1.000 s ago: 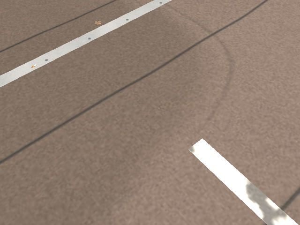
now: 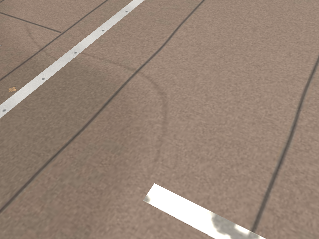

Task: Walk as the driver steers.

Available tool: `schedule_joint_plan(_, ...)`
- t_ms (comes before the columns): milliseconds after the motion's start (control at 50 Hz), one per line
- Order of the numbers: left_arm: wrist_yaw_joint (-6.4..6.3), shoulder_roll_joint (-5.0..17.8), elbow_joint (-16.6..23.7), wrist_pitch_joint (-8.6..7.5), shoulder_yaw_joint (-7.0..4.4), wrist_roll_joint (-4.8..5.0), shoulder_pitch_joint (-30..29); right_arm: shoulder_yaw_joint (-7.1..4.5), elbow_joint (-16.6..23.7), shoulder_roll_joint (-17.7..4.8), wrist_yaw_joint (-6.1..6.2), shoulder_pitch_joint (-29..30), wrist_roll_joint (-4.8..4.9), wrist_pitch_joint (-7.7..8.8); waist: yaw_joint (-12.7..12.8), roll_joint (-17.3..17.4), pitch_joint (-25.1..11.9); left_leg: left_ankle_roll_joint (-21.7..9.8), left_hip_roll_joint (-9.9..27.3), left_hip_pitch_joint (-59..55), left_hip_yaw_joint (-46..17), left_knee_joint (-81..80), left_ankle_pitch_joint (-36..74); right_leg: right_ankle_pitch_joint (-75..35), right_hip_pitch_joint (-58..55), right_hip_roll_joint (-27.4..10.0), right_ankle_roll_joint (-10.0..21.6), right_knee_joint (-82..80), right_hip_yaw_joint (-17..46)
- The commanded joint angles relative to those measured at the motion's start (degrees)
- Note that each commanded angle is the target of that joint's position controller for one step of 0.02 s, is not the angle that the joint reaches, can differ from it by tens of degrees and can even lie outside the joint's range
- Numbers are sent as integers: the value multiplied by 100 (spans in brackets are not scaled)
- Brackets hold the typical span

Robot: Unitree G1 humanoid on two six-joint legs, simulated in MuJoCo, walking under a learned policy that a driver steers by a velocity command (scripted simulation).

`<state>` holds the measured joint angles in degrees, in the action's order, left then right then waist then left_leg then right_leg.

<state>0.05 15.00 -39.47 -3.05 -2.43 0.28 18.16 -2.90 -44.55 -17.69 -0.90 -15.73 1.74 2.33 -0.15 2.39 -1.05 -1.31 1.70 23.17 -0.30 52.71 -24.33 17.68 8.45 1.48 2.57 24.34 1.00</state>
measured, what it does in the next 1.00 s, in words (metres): walks ahead: left foot, then right foot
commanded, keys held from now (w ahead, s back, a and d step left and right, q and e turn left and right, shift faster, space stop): w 0.84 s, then w+q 0.16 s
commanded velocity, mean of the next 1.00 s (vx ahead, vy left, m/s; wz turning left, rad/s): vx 0.47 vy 0.00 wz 0.01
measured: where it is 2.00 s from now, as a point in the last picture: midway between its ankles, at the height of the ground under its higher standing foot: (147, 138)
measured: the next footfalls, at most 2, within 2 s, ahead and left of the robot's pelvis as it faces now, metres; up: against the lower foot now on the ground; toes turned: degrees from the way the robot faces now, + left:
left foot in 0.32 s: +0.33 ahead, +0.14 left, +0.00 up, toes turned +2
right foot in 0.86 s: +0.64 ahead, -0.09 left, +0.00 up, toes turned -1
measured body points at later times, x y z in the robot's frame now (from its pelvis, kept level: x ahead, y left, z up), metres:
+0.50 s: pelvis +0.24 +0.06 +0.00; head +0.28 +0.07 +0.45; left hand +0.34 +0.34 -0.12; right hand +0.36 -0.21 -0.11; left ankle +0.29 +0.14 -0.74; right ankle +0.19 -0.09 -0.65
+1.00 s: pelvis +0.53 +0.00 -0.01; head +0.57 -0.01 +0.44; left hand +0.68 +0.27 -0.10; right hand +0.59 -0.28 -0.14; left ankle +0.42 +0.14 -0.65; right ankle +0.60 -0.09 -0.74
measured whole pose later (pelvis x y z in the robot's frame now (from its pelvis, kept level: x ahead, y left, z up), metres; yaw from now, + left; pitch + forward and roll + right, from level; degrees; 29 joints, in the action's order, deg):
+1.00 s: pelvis +0.53 +0.00 -0.01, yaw +3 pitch +1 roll +0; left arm 1.6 15.1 -40.9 -5.5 -2.3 -0.3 9.7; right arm -2.5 -47.4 -17.8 -0.2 -19.0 1.9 3.1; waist -1.1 1.9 2.8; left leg -1.9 1.2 21.3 -3.5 65.8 -21.9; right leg 9.4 20.0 0.7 2.9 28.0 -4.6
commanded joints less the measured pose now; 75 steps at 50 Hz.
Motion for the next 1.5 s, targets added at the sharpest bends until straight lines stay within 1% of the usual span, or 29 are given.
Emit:
schedule_joint_plan(20, -4, 873, 189, -155, -225, 1, 311, -177, 677, -647, -90, 894, -54, 283, 324, -984, 764, -68, 466, 2856, -261, 616, 651, 372, -1434, -1691, 1041, -1590, 2145)
schedule_joint_plan(120, -48, 956, 95, -118, -236, 12, 326, 9, 792, -162, -206, 1384, -100, 298, 390, -844, 646, 277, 251, 1731, 146, -940, 2054, -1379, -628, -1169, 880, -1717, 806)
schedule_joint_plan(220, -56, 1184, -192, -127, -312, 108, 632, 21, 1021, -288, -279, 1885, -36, 303, 413, -856, 838, 78, 67, 1056, 99, -1994, 2495, -1549, -570, -1483, 787, -1704, 706)
schedule_joint_plan(280, -77, 1299, -288, -65, -357, 99, 570, -80, 991, -541, -263, 1539, -63, 314, 95, -908, 510, -215, -132, 442, 224, -2187, 2098, -3268, -1053, -1582, 596, -1044, 584)
schedule_joint_plan(320, -117, 1188, -304, 6, -297, 37, 584, -290, 614, -897, -142, 84, -72, 260, -654, -840, -546, -529, -329, -1704, 421, -2156, 2057, -4682, -570, -1159, 306, 864, 181)
schedule_joint_plan(340, -136, 814, -180, 7, -147, -129, 763, -379, 467, -1319, -61, -881, -114, 210, -919, 15, -1447, -887, 883, -3478, -1011, -1991, 1923, -2696, 709, -790, 91, 2817, 18)
schedule_joint_plan(360, -86, 138, -142, -102, 22, 41, 1598, -389, 372, -1589, -142, -1000, -190, 228, -350, 1741, -2320, -1754, 2042, -4752, -4086, -3125, -105, 1500, 2444, 281, -202, 4632, 485)
schedule_joint_plan(380, -42, 863, -203, -199, -120, 187, 938, -250, 429, -976, -128, -744, -111, 238, -617, 1003, -1663, -1506, 1892, -4251, -4271, -3751, -886, 1459, 3071, -21, -154, 5147, 904)
schedule_joint_plan(400, -8, 1100, -18, -246, -195, 286, 309, -194, 442, -809, -97, -359, -100, 238, -550, 610, -768, -1293, 1751, -3467, -3368, -3794, -582, 934, 3391, -317, -81, 5117, 638)
schedule_joint_plan(440, -51, 954, 26, -273, -175, 102, -73, -154, 501, -653, -102, 190, -205, 252, -201, -32, -94, -1197, 1325, -2055, -2265, -3957, 834, 104, 2992, -779, -77, 4558, 433)
schedule_joint_plan(460, -38, 873, -25, -230, -175, 84, 82, -123, 518, -553, -98, 306, -276, 279, -16, 151, -100, -1195, 1176, -1686, -1959, -4111, 1147, -138, 2646, -920, -83, 4436, 486)
schedule_joint_plan(540, -79, 611, -26, -52, -120, 12, -25, -139, 344, -560, -83, 282, -168, 412, 134, 134, 202, -1381, 1057, -1113, -1234, -4618, 1739, -517, 2699, -1043, -303, 3777, 347)
schedule_joint_plan(740, 174, 407, 500, -271, 3, 71, -1915, -205, -99, -898, 47, -665, -59, 196, -529, -25, 608, -1072, 1039, -2051, -451, -4459, 2414, -2376, 2798, -661, -310, 796, -4)
schedule_joint_plan(820, 270, 639, 547, -287, -84, 61, -1759, -259, -201, -1016, 101, -672, -39, 56, -245, 167, 377, -868, 1300, -2819, -520, -3762, 3654, -1463, 2397, -439, 4, 432, -63)
schedule_joint_plan(860, 196, 1040, 189, -286, -307, 28, -440, -202, -172, -914, 124, -566, -70, -3, 472, 128, -517, -606, 874, -2393, -221, -2073, 4923, -1490, 349, -221, 325, 247, -262)
schedule_joint_plan(880, 120, 1481, 29, -259, -426, -47, 618, -44, -2, -555, 132, -624, -222, 15, 830, -525, -1487, -397, 511, -1141, -40, -232, 3292, -1665, -1529, -1343, 693, 535, 940)
schedule_joint_plan(900, 150, 1765, -61, -244, -480, -62, 730, 136, 64, 103, 82, -1399, -136, 128, 371, -2009, -2157, -84, -520, 1087, -192, 1561, -709, -204, -3213, -2517, 1487, -107, 3607)
schedule_joint_plan(920, 145, 1119, 23, -253, -327, -25, 700, -16, -16, -586, 69, -921, 11, 208, 703, -1276, -1821, -129, -282, 1679, -891, 2108, -840, 438, -2929, -2414, 1255, -538, 3746)
schedule_joint_plan(940, 120, 939, 20, -263, -255, -27, 339, -113, 169, -831, 60, -385, 129, 250, 658, -1022, -989, -167, -41, 1948, -793, 2138, -310, 162, -2220, -2269, 1026, -662, 2822)
schedule_joint_plan(960, 116, 844, 29, -273, -219, -46, -31, -103, 223, -764, 83, -139, 93, 255, 470, -624, -565, -122, 226, 1775, -648, 1918, 193, -456, -1471, -2054, 926, -815, 2186)
schedule_joint_plan(1020, 119, 557, -39, -378, -176, -116, -530, -145, 124, -520, 75, -351, 36, 71, 51, -796, -102, 34, 546, 1075, -660, 1432, 886, -1262, -314, -1638, 838, -1376, 1045)
schedule_joint_plan(1120, 57, 726, -312, -457, -261, -132, -563, -137, 282, -283, 99, 14, -25, -99, -3, -579, 348, 215, 569, 1567, -710, 594, 1801, -2104, -118, -1548, 850, -1738, -58)
schedule_joint_plan(1280, -61, 1071, -646, -214, -371, 2, -84, -26, 866, -64, -187, 1375, -53, 2, 498, -379, 718, -25, 419, 1719, 61, -1483, 2607, -2638, -1127, -1695, 655, -1554, -1013)
schedule_joint_plan(1380, -133, 1394, -625, 15, -478, 128, -283, -259, 984, -483, -253, 700, -42, -79, -159, -745, 39, -559, -294, 408, 696, -1616, 1343, -5980, -1618, -1748, 378, 242, -1337)
schedule_joint_plan(1420, -159, 1196, -526, 5, -380, 74, -360, -613, 573, -1158, -83, -1045, -21, -164, -1062, -213, -879, -1044, -199, -2502, -85, -2150, 1701, -4376, 89, -1312, -31, 3010, -1454)
schedule_joint_plan(1440, -78, 305, -223, -131, -116, -148, 191, -682, 603, -1747, -30, -831, 13, -126, -286, 1324, -1211, -2075, 1249, -4271, -3281, -2603, 905, 1272, 2726, -75, -405, 5047, -1015)
schedule_joint_plan(1460, 17, 677, -199, -364, -124, 29, -183, -529, 808, -1308, -70, -926, -46, -11, -624, 679, -2046, -2388, 1768, -4670, -4792, -3459, 199, 1743, 3365, 54, -331, 5725, 398)
schedule_joint_plan(1480, 74, 987, -78, -470, -206, 259, -687, -425, 720, -933, -91, -749, -94, 69, -713, 324, -1250, -2039, 1650, -4144, -3917, -3647, 554, 1156, 3756, -265, -205, 5571, 459)
schedule_joint_plan(1500, 51, 932, -60, -524, -177, 226, -784, -372, 720, -782, -95, -408, -72, 117, -459, -78, -669, -1794, 1408, -3293, -3120, -3623, 1142, 616, 3608, -550, -127, 5052, 382)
